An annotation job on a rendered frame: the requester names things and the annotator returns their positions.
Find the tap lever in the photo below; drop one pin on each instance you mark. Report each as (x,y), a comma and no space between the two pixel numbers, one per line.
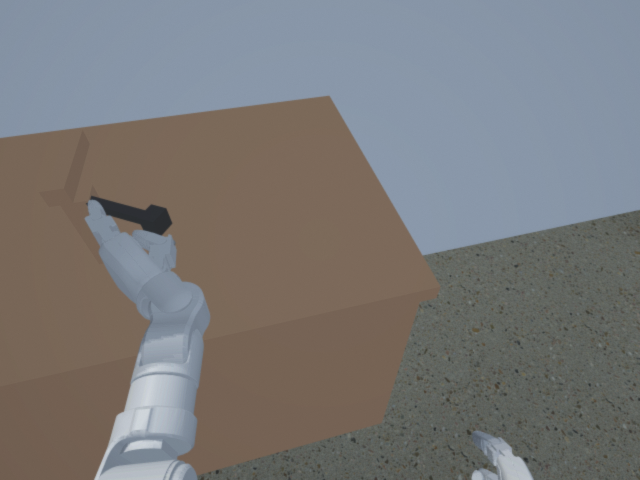
(154,219)

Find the left robot upper arm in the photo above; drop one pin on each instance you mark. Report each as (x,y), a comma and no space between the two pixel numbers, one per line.
(160,470)

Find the robot right hand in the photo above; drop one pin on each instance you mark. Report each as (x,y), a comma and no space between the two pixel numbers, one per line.
(509,467)

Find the robot left forearm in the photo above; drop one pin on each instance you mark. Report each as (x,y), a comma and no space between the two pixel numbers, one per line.
(158,422)

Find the robot left hand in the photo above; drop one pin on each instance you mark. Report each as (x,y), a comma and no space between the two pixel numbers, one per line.
(123,256)

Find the counter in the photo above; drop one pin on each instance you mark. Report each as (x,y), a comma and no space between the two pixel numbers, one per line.
(311,278)

